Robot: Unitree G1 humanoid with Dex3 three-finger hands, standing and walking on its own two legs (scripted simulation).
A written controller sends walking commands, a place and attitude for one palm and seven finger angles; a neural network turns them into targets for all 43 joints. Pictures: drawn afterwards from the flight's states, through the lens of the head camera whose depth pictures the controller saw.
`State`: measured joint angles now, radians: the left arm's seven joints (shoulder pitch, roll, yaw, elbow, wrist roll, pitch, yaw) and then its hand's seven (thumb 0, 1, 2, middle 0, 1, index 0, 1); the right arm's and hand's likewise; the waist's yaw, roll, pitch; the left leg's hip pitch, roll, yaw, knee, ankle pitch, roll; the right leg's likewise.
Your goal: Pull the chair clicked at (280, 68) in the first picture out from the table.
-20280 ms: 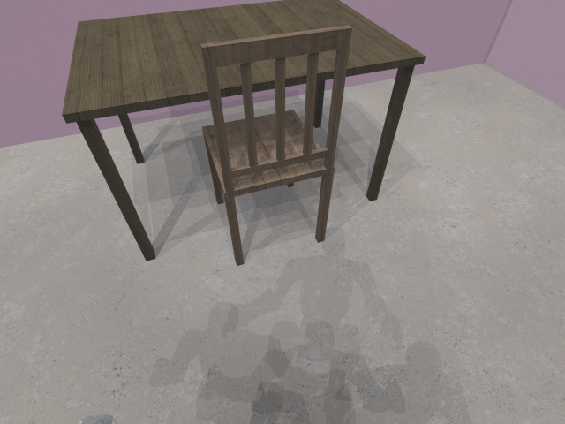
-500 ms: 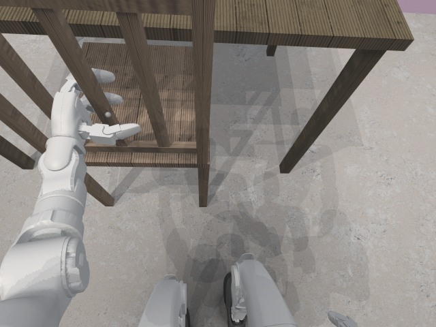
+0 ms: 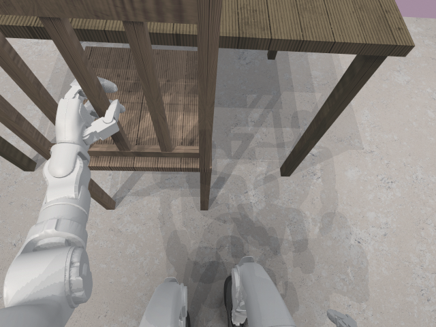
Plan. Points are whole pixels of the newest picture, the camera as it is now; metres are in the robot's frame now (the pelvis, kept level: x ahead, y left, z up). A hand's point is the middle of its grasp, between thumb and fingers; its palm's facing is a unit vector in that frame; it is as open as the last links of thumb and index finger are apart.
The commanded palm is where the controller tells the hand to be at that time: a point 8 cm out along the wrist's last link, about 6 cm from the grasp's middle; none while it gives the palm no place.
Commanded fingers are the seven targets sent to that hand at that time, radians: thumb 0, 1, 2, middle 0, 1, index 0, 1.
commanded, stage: hook a spindle and tug to test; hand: left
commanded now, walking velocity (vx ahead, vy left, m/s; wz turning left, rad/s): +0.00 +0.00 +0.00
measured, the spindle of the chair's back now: (100, 102) +0.51 +0.19 +0.05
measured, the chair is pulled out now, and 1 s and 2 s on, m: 0.00 0.04 0.11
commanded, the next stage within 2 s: step backward, pulling the chair out in 0.40 s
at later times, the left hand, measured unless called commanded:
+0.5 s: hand (110, 133) +0.45 +0.17 +0.04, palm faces -0.05 -1.00 -0.04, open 5.6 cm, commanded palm +0.43 +0.22 +0.03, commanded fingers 0.00 0.90 0.90 -0.50 -1.45 -0.50 -1.45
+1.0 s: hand (120, 134) +0.44 +0.14 +0.05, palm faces +0.06 -0.99 -0.14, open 5.3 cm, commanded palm +0.40 +0.19 +0.05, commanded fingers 0.00 0.90 0.90 -0.50 -1.45 -0.50 -1.45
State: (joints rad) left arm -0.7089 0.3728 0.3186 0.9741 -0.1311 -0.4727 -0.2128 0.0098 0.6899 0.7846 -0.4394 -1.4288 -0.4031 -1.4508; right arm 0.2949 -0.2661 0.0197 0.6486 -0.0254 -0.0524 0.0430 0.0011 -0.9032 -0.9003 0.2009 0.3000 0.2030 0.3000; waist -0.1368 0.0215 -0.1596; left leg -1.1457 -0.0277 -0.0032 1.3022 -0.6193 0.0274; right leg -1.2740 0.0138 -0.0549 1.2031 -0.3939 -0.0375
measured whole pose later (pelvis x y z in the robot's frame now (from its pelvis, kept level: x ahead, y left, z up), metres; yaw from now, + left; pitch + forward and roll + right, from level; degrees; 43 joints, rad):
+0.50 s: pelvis +0.01 +0.00 +0.01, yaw +0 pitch +26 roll -1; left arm -0.54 0.32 0.29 0.80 -0.16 -0.45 -0.23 0.01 0.69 0.77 -0.44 -1.42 -0.39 -1.45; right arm 0.26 -0.26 0.01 0.63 -0.01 -0.07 0.03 0.00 -0.90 -0.90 0.20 0.30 0.20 0.30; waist -0.10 0.02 -0.17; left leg -1.10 -0.03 0.00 1.28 -0.63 0.03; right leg -1.24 0.02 -0.05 1.20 -0.41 -0.04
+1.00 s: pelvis +0.02 +0.01 +0.10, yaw -3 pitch +16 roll -1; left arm -0.56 0.26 0.16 1.00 -0.08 -0.27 0.09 0.02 0.70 0.74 -0.28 -1.12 -0.48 -1.45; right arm 0.27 -0.26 -0.03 0.68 0.04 0.15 -0.12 0.00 -0.90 -0.90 0.20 0.30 0.20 0.30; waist -0.11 0.01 -0.02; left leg -0.62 0.00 0.04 0.72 -0.38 0.04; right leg -0.73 0.05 0.01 0.59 -0.14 -0.01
